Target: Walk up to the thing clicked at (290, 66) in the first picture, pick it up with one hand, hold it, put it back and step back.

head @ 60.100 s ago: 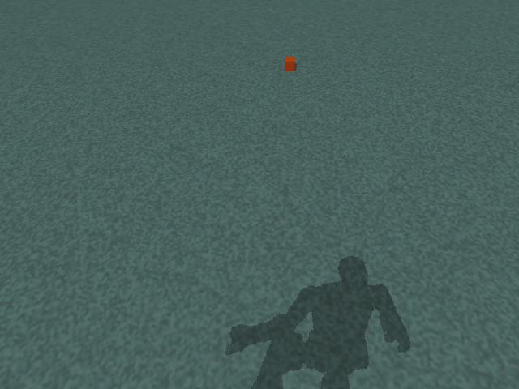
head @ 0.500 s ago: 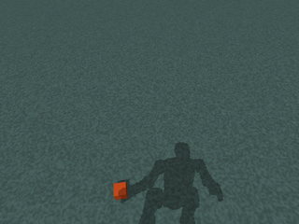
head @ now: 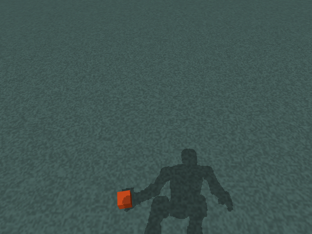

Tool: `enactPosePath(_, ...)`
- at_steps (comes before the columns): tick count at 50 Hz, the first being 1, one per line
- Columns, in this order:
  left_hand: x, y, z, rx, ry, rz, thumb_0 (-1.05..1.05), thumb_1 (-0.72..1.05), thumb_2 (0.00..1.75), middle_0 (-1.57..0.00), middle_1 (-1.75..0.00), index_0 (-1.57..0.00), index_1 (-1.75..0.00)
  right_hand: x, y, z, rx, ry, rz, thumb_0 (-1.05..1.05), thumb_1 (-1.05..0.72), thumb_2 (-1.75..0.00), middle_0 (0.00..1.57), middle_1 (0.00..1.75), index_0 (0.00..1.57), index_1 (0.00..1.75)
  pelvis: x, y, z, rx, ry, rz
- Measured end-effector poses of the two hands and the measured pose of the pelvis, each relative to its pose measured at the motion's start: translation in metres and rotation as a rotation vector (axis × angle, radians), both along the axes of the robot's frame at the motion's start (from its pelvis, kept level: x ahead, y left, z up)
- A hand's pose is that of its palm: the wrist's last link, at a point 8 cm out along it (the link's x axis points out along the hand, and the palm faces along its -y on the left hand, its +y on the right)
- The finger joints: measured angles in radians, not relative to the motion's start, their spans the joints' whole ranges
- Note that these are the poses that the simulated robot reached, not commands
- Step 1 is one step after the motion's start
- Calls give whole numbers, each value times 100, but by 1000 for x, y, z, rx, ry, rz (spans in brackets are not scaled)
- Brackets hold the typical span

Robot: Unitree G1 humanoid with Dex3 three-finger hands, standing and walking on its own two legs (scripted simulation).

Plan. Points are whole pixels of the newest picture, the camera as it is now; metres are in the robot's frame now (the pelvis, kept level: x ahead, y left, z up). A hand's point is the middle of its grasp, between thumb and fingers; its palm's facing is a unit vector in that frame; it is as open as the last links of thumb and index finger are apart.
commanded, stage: stand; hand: left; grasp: from above
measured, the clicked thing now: (124, 199) +0.44 +0.24 -0.74
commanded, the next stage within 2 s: step back in 0.06 s
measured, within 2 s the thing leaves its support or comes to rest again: neither
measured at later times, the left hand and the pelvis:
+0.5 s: hand out of the picture +0.08 +0.31 -0.18, palm faces -0.05 -0.93 -0.36, open 7.3 cm; pelvis -0.07 +0.05 -0.02, yaw -1 degrees
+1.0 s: hand out of the picture -0.07 +0.29 -0.15, palm faces -0.06 -0.91 -0.40, open 7.3 cm; pelvis -0.19 +0.03 -0.02, yaw -4 degrees
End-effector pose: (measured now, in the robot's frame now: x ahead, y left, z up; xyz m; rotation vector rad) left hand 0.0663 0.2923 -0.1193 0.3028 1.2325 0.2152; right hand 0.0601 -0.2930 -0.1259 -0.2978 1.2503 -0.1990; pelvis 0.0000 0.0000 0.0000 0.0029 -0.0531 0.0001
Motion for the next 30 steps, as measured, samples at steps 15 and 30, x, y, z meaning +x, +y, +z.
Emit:
enactPosePath(15,9,40,-13,39,-41,-41,0,90,90,-20,-30,-21,-30,-16,-6,4,-77,-7,-22,0,-91,-90,20,30,20,30,-33,25,-17,-7,27,-2)
enactPosePath(30,-19,57,-25,13,-38,-117,0,91,90,-20,-30,-21,-30,-80,34,13,-111,-33,-38,1,-90,-90,20,30,20,30,-85,52,-17,-26,27,-54)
